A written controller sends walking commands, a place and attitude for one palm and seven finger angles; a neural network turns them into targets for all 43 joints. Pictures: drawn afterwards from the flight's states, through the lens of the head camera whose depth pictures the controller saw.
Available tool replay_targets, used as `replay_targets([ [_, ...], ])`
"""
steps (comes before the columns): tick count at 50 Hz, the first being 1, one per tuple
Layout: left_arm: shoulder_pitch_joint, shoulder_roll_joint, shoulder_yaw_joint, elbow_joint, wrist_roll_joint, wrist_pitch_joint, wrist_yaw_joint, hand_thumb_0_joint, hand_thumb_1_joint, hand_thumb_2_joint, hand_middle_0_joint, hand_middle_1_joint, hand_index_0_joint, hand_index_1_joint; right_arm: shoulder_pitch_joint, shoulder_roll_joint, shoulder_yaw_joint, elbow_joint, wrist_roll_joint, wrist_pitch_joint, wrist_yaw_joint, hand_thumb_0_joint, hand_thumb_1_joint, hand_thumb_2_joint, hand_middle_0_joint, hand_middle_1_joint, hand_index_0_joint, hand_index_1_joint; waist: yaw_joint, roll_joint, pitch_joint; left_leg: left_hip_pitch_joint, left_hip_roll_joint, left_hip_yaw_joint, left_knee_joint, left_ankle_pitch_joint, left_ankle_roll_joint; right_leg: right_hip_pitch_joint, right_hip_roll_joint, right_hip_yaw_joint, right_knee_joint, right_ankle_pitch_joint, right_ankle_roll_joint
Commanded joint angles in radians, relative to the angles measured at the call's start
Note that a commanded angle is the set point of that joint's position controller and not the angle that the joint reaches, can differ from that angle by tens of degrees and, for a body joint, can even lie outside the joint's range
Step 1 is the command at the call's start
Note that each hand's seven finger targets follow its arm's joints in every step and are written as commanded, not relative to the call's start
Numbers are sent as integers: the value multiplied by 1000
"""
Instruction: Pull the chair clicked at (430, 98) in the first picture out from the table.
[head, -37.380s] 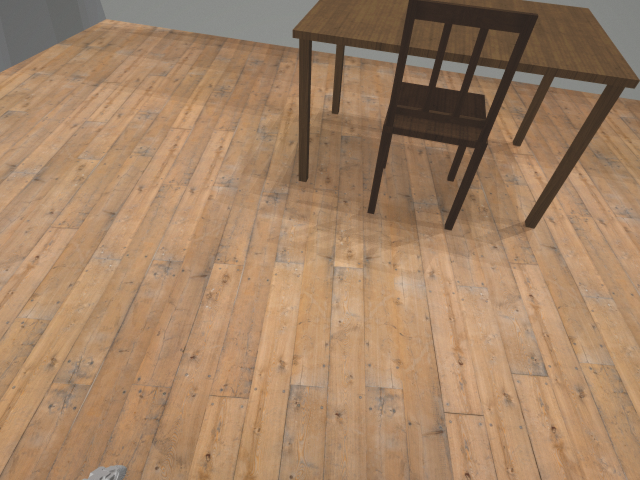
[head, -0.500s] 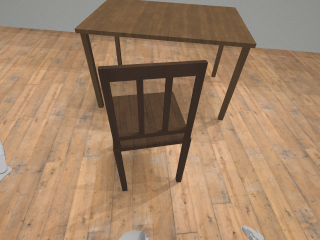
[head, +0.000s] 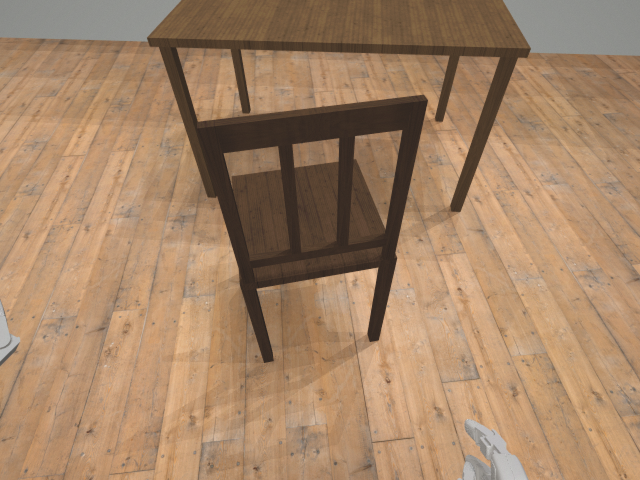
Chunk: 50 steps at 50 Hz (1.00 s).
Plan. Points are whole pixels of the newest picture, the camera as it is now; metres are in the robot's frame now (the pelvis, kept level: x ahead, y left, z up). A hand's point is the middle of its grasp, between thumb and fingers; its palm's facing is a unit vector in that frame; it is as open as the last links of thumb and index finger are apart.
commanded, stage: let the arm hang, fingers relaxed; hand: left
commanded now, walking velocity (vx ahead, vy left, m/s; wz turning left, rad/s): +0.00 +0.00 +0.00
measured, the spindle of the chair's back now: (291, 204) +0.62 +0.10 -0.07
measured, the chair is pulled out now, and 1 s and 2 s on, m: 0.58 0.58 0.58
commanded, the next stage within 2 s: look to check the result in 1.08 s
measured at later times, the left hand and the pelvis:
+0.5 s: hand out of the picture +0.04 +0.19 -0.15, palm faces +0.05 -0.97 -0.23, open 7.2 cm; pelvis +0.00 +0.00 +0.01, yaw +2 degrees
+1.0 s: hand out of the picture -0.03 +0.14 -0.17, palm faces +0.05 -0.99 -0.14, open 7.4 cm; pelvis -0.01 -0.01 +0.01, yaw +1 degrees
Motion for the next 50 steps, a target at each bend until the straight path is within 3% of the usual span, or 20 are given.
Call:
replay_targets([
  [1, -93, -149, -342, 482, 72, 207, -119, 0, 900, 900, -200, -300, -200, -300, 45, -121, -84, -11, -19, 53, 31, 0, -900, -900, 200, 300, 200, 300, -58, -347, -150, -69, -17, -55, 214, -99, -3, 27, -285, 197, -5, 424, -166],
  [2, -125, -149, -348, 531, 70, 206, -121, 0, 900, 900, -200, -300, -200, -300, 27, -112, -72, -6, -29, 64, 31, 0, -900, -900, 200, 300, 200, 300, -39, -331, -123, -79, -18, -41, 173, -150, 2, -6, -288, 168, -3, 357, -154],
  [3, -168, -138, -359, 575, 69, 211, -121, 0, 900, 900, -200, -300, -200, -300, 26, -98, -66, -5, -37, 74, 32, 0, -900, -900, 200, 300, 200, 300, -43, -342, -94, -56, -29, -35, 103, -108, 8, -26, -268, 149, -2, 299, -130],
  [4, -200, -135, -372, 623, 65, 216, -122, 0, 900, 900, -200, -300, -200, -300, 29, -101, -63, 3, -45, 81, 34, 0, -900, -900, 200, 300, 200, 300, -45, -339, -63, -8, -30, -37, 28, 15, 15, -55, -243, 129, 3, 249, -97],
  [5, -216, -136, -385, 673, 60, 221, -123, 0, 900, 900, -200, -300, -200, -300, 29, -109, -59, 17, -50, 85, 34, 0, -900, -900, 200, 300, 200, 300, -43, -299, -49, 40, -9, -77, -46, 166, 26, -76, -207, 111, 26, 194, -63],
  [7, -219, -162, -408, 768, 54, 229, -125, 0, 900, 900, -200, -300, -200, -300, 0, -155, -54, 44, -61, 78, 22, 0, -900, -900, 200, 300, 200, 300, -5, -111, -27, 15, 88, -203, -145, 357, 68, -45, -112, 90, 71, 116, -15],
  [8, -220, -157, -412, 822, 51, 230, -123, 0, 900, 900, -200, -300, -200, -300, -20, -160, -48, 58, -61, 76, 15, 0, -900, -900, 200, 300, 200, 300, 11, -82, -22, -15, 90, -202, -166, 381, 70, 23, -96, 92, 50, 116, -5],
  [10, -209, -142, -419, 958, 44, 227, -117, 0, 900, 900, -200, -300, -200, -300, -5, -146, -37, 111, -51, 75, 5, 0, -900, -900, 200, 300, 200, 300, 16, 58, -49, 14, 61, -162, -171, 438, 47, 101, -104, 108, 26, 173, -13],
  [11, -206, -130, -427, 1012, 40, 224, -115, 0, 900, 900, -200, -300, -200, -300, 1, -143, -32, 132, -46, 79, 2, 0, -900, -900, 200, 300, 200, 300, 16, 93, -41, 29, 55, -146, -171, 451, 37, 111, -105, 113, 6, 202, -22],
  [13, -190, -145, -436, 1110, 34, 214, -112, 0, 900, 900, -200, -300, -200, -300, 30, -121, -28, 176, -39, 78, -5, 0, -900, -900, 200, 300, 200, 300, 11, 127, -101, 102, 44, -107, -161, 435, 24, 149, -118, 116, -33, 240, -33],
  [14, -175, -194, -417, 1110, 43, 212, -105, 0, 900, 900, -200, -300, -200, -300, 56, -99, -38, 184, -47, 77, -9, 0, -900, -900, 200, 300, 200, 300, 6, 164, -152, 136, 46, -102, -154, 430, 24, 167, -125, 101, -44, 260, -42],
  [15, -189, -187, -425, 1127, 38, 212, -103, 0, 900, 900, -200, -300, -200, -300, 67, -92, -37, 192, -44, 80, -10, 0, -900, -900, 200, 300, 200, 300, 1, 180, -158, 149, 45, -98, -160, 421, 23, 171, -125, 94, -48, 257, -41],
  [17, -221, -195, -438, 1164, 36, 214, -104, 0, 900, 900, -200, -300, -200, -300, 90, -92, -35, 216, -40, 86, -13, 0, -900, -900, 200, 300, 200, 300, -3, 121, -135, 155, 59, -103, -179, 419, 26, 168, -117, 74, -71, 243, -33],
  [21, -242, -198, -453, 1232, 34, 220, -106, 0, 900, 900, -200, -300, -200, -300, 110, -91, -34, 250, -35, 97, -12, 0, -900, -900, 200, 300, 200, 300, 0, -15, -16, 90, 59, -110, -237, 265, 27, 130, -114, 74, -121, 140, -31],
  [26, -242, -200, -461, 1293, 33, 220, -105, 0, 900, 900, -200, -300, -200, -300, 136, -83, -32, 300, -35, 102, -9, 0, -900, -900, 200, 300, 200, 300, -2, -105, 61, 79, 49, -102, -281, 132, 29, 75, -117, 95, -173, 30, -31],
  [29, -228, -198, -464, 1320, 32, 219, -103, 0, 900, 900, -200, -300, -200, -300, 162, -74, -29, 332, -37, 104, -6, 0, -900, -900, 200, 300, 200, 300, -5, -152, 63, 95, 43, -86, -283, 89, 27, 54, -125, 109, -200, -38, -29],
  [30, -228, -197, -464, 1326, 32, 219, -103, 0, 900, 900, -200, -300, -200, -300, 171, -72, -29, 341, -37, 105, -6, 0, -900, -900, 200, 300, 200, 300, -6, -155, 70, 96, 39, -81, -281, 81, 27, 45, -128, 113, -209, -58, -29],
  [31, -220, -197, -464, 1331, 31, 219, -100, 0, 900, 900, -200, -300, -200, -300, 176, -72, -28, 347, -36, 106, -6, 0, -900, -900, 200, 300, 200, 300, -6, -108, 73, 90, 38, -80, -288, 61, 27, 42, -126, 118, -213, -84, -31],
  [37, -192, -206, -465, 1366, 32, 217, -96, 0, 900, 900, -200, -300, -200, -300, 205, -39, -22, 387, -37, 104, -7, 0, -900, -900, 200, 300, 200, 300, -3, -82, 89, 75, 34, -76, -289, 39, 27, 25, -125, 129, -219, -110, -35],
  [50, -146, -268, -471, 1426, 30, 209, -92, 0, 900, 900, -200, -300, -200, -300, 248, 7, -16, 434, -31, 88, -22, 0, -900, -900, 200, 300, 200, 300, -1, -41, 77, 85, 48, -84, -292, 110, 28, 45, -118, 117, -190, -3, -39],
])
